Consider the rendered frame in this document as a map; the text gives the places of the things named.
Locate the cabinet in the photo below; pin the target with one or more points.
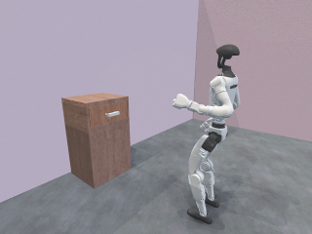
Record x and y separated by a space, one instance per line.
100 153

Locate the left robot forearm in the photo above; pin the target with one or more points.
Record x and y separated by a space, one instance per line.
214 111

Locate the robot right shin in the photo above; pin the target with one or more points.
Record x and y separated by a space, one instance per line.
209 181

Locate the left robot foot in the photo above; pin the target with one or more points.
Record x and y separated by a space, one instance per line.
196 214

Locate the drawer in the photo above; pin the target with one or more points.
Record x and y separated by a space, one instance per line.
97 113

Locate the robot left upper arm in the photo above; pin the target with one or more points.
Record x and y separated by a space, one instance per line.
218 86

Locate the robot right upper arm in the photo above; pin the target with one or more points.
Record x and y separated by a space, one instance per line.
236 102

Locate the handle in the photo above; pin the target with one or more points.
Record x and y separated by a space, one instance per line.
113 113

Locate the robot left hand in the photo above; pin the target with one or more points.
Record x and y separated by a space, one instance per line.
181 101

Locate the robot right hand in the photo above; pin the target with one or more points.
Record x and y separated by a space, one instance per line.
209 122

